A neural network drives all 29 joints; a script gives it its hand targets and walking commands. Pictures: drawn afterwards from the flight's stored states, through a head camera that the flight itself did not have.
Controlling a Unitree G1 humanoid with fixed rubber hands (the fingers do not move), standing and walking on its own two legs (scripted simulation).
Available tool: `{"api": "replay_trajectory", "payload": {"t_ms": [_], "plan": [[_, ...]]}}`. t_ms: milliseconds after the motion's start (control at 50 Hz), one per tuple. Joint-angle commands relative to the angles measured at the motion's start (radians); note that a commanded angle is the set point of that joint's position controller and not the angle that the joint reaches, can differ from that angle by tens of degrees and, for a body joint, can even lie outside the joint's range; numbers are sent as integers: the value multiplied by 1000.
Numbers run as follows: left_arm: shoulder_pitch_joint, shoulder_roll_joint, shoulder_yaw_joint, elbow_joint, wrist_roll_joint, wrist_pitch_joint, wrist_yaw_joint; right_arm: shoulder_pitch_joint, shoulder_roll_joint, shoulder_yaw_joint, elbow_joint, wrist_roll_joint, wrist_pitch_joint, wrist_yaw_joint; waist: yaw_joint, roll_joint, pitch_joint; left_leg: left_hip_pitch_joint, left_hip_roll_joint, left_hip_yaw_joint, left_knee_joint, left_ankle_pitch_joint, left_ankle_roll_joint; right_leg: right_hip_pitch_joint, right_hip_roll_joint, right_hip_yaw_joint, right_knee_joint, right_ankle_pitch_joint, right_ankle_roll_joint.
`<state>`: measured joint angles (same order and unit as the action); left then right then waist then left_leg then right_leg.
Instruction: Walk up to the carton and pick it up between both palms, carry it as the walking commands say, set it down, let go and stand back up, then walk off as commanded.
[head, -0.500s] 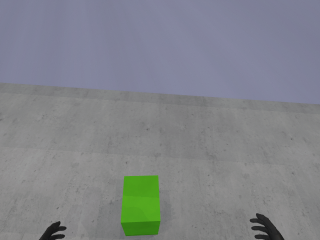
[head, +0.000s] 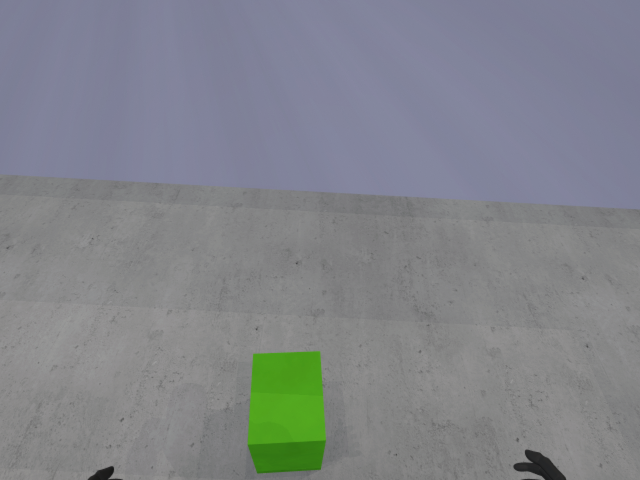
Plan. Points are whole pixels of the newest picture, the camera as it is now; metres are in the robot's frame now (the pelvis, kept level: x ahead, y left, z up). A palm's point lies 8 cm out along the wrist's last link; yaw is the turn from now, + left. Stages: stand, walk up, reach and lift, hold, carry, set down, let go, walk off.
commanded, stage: stand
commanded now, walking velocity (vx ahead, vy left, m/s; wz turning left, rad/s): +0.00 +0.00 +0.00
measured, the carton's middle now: (288, 413) +0.41 +0.06 -0.64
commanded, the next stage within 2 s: walk off in 0.82 s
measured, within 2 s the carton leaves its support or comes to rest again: neither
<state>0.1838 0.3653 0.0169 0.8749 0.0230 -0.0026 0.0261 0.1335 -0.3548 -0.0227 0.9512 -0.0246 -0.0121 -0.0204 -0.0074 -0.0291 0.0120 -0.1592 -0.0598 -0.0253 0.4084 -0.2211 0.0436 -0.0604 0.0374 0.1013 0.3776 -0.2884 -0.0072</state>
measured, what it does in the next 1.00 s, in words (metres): stands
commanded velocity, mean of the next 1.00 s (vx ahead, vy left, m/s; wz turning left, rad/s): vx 0.00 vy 0.00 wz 0.01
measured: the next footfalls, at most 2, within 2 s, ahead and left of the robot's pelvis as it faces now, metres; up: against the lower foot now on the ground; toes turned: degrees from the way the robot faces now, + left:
right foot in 1.40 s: +0.03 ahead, -0.20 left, +0.00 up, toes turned +10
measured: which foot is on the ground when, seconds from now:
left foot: down 0.00-1.00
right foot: down 0.00-1.00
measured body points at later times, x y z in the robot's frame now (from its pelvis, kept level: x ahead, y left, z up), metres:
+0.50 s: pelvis -0.01 +0.00 +0.00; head -0.02 +0.01 +0.45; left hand +0.09 +0.31 -0.12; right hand +0.09 -0.31 -0.10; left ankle +0.00 +0.09 -0.74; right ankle -0.05 -0.12 -0.74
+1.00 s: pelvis -0.01 +0.00 +0.00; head -0.01 +0.01 +0.45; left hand +0.08 +0.31 -0.12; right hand +0.09 -0.32 -0.11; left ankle +0.00 +0.09 -0.74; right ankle -0.05 -0.12 -0.74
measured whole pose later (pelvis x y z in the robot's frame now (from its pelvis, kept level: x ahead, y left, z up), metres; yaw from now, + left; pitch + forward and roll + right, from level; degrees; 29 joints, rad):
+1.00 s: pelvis -0.01 +0.00 +0.00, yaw +1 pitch -2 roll +0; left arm 0.15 0.39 0.01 1.00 0.01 -0.01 0.02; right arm 0.10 -0.38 -0.01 1.07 -0.01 -0.02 -0.01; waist -0.01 -0.02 0.03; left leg -0.14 -0.06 -0.04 0.34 -0.16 0.04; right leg -0.03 0.03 0.09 0.31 -0.23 -0.01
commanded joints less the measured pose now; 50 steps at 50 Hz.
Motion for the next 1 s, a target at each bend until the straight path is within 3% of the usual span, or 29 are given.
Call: {"api": "replay_trajectory", "payload": {"t_ms": [0,980], "plan": [[-27,149,31,-39,-1,-13,3,-41,-171,-33,-35,1,-12,-3,0,26,-22,70,149,-139,-60,217,-12,-79,-114,77,-59,197,-8],[-52,190,18,86,-11,-18,-4,-68,-208,-16,79,14,-15,4,-1,28,-14,88,160,-161,-108,225,-7,-52,-132,73,-118,181,-15]]}}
